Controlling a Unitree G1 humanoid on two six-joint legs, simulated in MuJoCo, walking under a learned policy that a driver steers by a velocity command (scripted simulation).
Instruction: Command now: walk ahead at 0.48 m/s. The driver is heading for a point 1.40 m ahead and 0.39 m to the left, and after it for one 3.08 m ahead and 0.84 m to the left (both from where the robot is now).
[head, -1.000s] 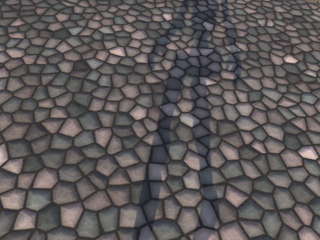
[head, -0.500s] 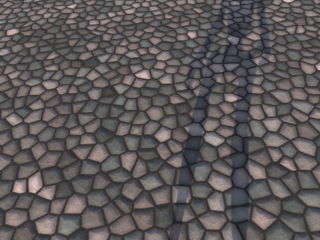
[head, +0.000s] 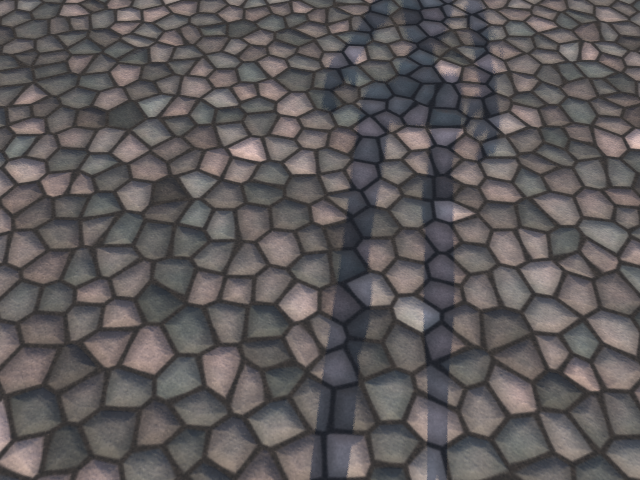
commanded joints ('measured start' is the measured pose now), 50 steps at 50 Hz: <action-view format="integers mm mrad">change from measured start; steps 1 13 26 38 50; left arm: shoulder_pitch -86 273 57 164 133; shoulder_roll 13 229 143 86 93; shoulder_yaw -1 62 17 -16 -13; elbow -77 -15 54 148 240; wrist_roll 0 -11 -2 -7 -3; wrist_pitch -16 -25 -3 58 63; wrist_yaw -19 -55 -22 3 12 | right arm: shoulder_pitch -21 208 -158 -208 -242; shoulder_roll -153 -72 -90 -104 -113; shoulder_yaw -33 6 -4 1 -9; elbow -54 -15 -105 -99 -49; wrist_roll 19 -5 -11 -21 -5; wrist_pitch -18 -1 21 55 45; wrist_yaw -22 -8 -24 -20 -26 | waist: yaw -5 123 37 64 42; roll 94 -213 -22 194 44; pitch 4 -467 -88 -198 -101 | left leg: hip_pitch -50 -497 -300 55 9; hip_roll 244 28 172 369 180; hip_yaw -113 -141 -42 -336 -115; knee -120 970 410 102 211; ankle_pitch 527 -349 238 421 447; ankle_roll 89 -41 -135 134 19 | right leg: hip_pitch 111 1238 510 406 508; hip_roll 43 -283 -14 94 78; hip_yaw -33 663 -18 -11 -13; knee -255 -514 -687 -327 -487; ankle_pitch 206 -61 592 -362 -46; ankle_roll -26 -436 -240 -10 -28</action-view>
